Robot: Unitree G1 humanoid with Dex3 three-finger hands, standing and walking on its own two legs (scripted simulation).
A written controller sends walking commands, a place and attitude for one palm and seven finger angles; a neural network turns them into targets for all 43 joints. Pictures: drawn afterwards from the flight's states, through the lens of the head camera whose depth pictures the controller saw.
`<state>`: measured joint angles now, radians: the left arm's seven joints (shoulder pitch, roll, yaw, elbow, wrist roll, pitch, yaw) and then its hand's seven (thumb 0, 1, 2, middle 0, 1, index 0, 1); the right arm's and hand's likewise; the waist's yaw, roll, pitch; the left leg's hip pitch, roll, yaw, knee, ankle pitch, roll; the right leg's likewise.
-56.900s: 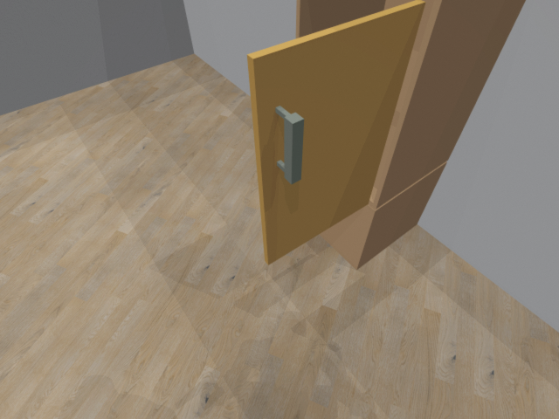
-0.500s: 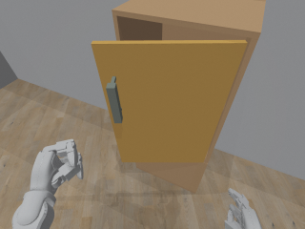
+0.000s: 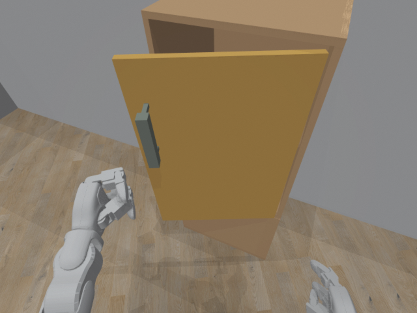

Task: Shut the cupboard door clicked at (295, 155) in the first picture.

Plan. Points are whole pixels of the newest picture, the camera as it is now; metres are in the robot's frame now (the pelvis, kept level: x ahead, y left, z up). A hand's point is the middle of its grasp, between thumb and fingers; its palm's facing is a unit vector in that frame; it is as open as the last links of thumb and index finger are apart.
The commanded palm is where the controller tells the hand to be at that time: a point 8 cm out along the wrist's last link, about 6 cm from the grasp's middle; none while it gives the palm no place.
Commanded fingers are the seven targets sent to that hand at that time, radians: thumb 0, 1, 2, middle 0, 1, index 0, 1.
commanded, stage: bring the fist close to the handle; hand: left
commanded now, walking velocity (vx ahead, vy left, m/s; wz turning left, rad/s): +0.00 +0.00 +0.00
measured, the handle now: (150, 136) +0.45 +0.16 +0.10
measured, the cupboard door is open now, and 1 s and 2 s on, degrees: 25 25 11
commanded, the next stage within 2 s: push the door shut along its arc in 0.96 s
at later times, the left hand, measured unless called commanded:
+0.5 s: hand (159, 173) +0.35 +0.12 +0.11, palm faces +0.06 -1.00 -0.02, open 3.1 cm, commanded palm +0.32 +0.16 +0.11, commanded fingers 0.00 0.90 0.90 -1.30 -1.50 -1.30 -1.50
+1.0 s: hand (165, 171) +0.35 +0.11 +0.10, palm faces +0.08 -1.00 -0.02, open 3.1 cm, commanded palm +0.33 +0.16 +0.11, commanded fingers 0.00 0.90 0.90 -1.30 -1.50 -1.30 -1.50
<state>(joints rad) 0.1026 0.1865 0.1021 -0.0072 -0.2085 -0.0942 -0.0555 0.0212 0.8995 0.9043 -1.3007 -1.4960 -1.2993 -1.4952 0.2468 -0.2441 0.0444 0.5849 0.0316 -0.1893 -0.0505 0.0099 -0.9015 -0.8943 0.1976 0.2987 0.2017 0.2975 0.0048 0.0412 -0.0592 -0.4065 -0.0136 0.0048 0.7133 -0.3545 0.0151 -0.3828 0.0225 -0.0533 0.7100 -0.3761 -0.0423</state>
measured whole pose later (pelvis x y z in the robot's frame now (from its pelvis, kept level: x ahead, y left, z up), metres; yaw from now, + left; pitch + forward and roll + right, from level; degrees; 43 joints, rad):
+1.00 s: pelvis +0.00 +0.00 +0.00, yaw -1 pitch +3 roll +0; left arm -0.22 0.12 0.04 0.31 -0.13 -0.12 0.10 0.02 0.90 0.90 -1.30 -1.50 -1.30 -1.50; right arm 0.25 -0.24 0.02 0.60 0.02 -0.03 -0.03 0.01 -0.90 -0.89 0.20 0.30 0.20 0.30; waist -0.02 0.04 -0.05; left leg -0.40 -0.01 0.02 0.68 -0.34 0.01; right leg -0.39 0.03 -0.04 0.69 -0.36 -0.05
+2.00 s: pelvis -0.02 +0.02 -0.02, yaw +0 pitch +12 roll -1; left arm -0.93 0.31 0.14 1.16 -0.16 -0.33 -0.18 0.02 0.90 0.90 -1.32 -1.50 -1.32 -1.50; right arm 0.38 -0.28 0.01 0.70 0.02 -0.08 -0.02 0.00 -0.90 -0.89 0.20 0.30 0.20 0.30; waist -0.12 0.03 -0.07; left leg -0.68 -0.02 0.01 0.83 -0.35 0.04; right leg -0.65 0.01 -0.05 0.80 -0.36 -0.02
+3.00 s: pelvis -0.01 +0.00 -0.04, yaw +0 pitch +21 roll -2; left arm -1.34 0.46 0.17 1.40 -0.11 -0.23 -0.34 0.05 0.93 0.99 -1.30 -1.50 -1.30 -1.50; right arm 0.38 -0.30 0.02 0.71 -0.02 -0.09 -0.03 0.00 -0.90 -0.89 0.20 0.30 0.20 0.30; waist -0.25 0.04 -0.07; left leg -0.92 0.01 -0.03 0.94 -0.39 0.02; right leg -0.87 0.04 -0.09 0.89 -0.40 -0.05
